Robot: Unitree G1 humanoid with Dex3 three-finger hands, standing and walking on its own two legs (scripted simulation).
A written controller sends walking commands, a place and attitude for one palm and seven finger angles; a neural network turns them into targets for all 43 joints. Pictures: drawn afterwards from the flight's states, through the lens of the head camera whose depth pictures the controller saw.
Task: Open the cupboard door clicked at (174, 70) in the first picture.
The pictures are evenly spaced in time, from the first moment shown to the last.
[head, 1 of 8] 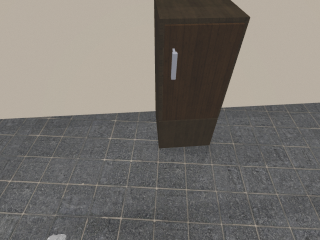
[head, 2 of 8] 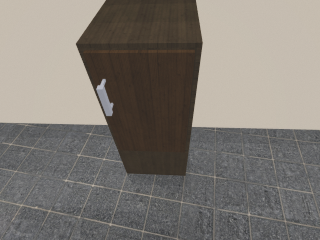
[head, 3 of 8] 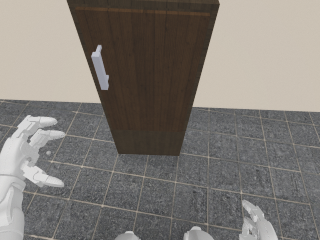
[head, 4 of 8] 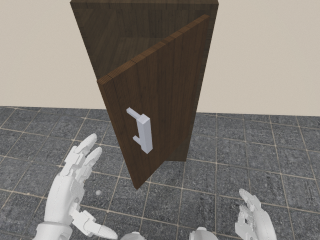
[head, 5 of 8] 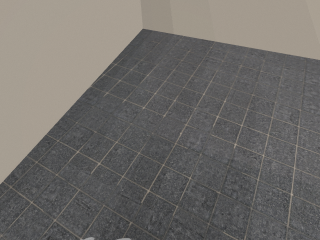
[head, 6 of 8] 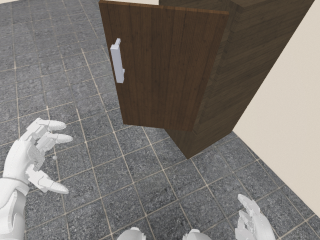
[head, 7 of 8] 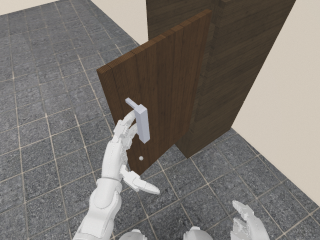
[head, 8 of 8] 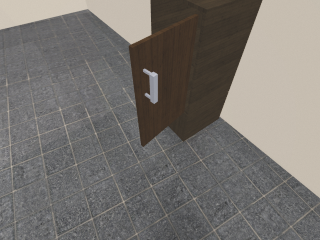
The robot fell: no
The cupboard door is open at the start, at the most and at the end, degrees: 0 101 100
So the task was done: yes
